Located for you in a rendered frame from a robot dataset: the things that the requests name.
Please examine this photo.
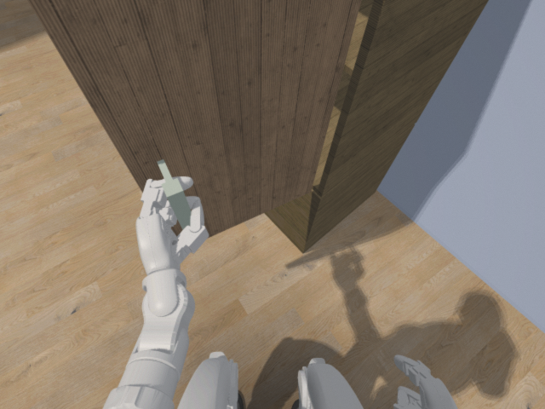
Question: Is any cupboard door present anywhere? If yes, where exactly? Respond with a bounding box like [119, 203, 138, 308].
[27, 0, 361, 241]

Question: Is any robot left thigh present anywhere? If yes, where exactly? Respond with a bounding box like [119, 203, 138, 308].
[177, 358, 238, 409]

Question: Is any right robot hand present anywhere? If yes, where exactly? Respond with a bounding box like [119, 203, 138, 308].
[393, 354, 458, 409]

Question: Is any left robot forearm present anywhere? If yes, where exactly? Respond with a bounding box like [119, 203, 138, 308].
[103, 268, 195, 409]

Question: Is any robot right thigh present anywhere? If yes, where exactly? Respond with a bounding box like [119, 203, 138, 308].
[298, 364, 364, 409]

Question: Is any handle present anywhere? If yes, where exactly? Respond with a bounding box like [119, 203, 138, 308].
[157, 159, 192, 230]

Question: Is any robot thigh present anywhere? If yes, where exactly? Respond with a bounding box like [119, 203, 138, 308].
[298, 364, 364, 409]
[177, 358, 238, 409]

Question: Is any left robot hand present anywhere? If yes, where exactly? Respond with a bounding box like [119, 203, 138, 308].
[135, 176, 209, 275]

